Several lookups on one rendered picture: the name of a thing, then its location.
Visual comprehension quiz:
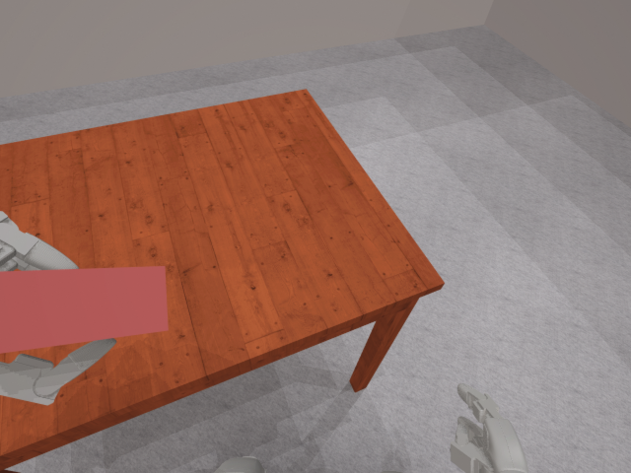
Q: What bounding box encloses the sponge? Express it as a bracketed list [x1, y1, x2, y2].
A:
[0, 266, 169, 354]

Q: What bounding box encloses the left robot hand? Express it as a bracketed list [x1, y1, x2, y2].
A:
[0, 211, 116, 405]

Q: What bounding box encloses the table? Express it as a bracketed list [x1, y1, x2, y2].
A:
[0, 89, 445, 473]

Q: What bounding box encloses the right robot hand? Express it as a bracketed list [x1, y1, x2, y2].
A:
[451, 383, 528, 473]

